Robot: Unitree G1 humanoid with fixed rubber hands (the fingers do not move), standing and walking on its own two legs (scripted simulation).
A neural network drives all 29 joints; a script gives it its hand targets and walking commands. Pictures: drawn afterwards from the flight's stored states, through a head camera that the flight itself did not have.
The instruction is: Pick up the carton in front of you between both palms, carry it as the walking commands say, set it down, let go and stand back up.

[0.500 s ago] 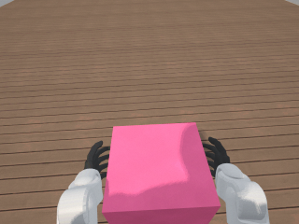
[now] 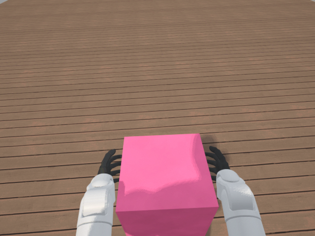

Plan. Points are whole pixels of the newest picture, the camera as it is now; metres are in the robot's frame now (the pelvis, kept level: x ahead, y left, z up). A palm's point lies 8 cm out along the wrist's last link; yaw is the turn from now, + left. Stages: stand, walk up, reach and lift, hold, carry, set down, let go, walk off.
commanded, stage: carry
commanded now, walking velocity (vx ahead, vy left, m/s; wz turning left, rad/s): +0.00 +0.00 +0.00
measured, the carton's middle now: (164, 190) +0.28 +0.00 -0.05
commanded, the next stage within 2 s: hold in 0.74 s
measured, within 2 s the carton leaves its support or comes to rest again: neither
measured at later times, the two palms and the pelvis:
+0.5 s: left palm (103, 180) +0.27 +0.15 +0.04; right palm (223, 176) +0.27 -0.15 +0.04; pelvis -0.02 +0.00 +0.00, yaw +0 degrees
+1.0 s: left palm (92, 194) +0.23 +0.17 +0.04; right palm (218, 186) +0.24 -0.13 +0.04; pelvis -0.04 +0.01 +0.01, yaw +2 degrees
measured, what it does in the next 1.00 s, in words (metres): stands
